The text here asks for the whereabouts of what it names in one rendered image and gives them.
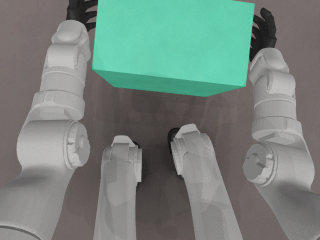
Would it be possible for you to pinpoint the right robot forearm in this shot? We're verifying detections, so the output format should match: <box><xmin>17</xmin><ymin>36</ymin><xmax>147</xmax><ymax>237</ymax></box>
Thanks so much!
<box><xmin>248</xmin><ymin>47</ymin><xmax>315</xmax><ymax>180</ymax></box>

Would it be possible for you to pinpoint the right robot hand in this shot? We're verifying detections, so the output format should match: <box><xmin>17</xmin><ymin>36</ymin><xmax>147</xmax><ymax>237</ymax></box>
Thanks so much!
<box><xmin>249</xmin><ymin>7</ymin><xmax>277</xmax><ymax>62</ymax></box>

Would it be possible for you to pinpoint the carton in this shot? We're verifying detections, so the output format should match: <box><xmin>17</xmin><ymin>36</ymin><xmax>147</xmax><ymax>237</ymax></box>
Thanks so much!
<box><xmin>92</xmin><ymin>0</ymin><xmax>255</xmax><ymax>97</ymax></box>

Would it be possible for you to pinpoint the left robot hand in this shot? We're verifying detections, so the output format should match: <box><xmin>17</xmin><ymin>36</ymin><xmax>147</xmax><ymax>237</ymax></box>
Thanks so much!
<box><xmin>66</xmin><ymin>0</ymin><xmax>98</xmax><ymax>32</ymax></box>

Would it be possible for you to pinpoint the robot right upper arm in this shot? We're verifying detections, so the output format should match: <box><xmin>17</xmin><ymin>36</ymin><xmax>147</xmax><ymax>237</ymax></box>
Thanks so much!
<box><xmin>242</xmin><ymin>141</ymin><xmax>320</xmax><ymax>240</ymax></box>

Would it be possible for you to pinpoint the robot left upper arm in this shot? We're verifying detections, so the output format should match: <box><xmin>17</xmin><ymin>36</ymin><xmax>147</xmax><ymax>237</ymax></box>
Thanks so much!
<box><xmin>0</xmin><ymin>119</ymin><xmax>91</xmax><ymax>240</ymax></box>

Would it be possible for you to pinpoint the left robot forearm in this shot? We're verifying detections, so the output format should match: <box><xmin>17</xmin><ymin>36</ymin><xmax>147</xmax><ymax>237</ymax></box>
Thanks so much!
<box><xmin>16</xmin><ymin>20</ymin><xmax>91</xmax><ymax>163</ymax></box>

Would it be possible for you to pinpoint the left robot shin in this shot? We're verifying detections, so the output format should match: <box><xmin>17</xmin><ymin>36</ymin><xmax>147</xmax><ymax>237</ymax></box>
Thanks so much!
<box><xmin>101</xmin><ymin>135</ymin><xmax>138</xmax><ymax>184</ymax></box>

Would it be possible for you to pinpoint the robot right thigh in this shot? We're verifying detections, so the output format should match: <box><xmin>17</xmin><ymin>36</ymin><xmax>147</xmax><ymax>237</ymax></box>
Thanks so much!
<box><xmin>170</xmin><ymin>130</ymin><xmax>243</xmax><ymax>240</ymax></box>

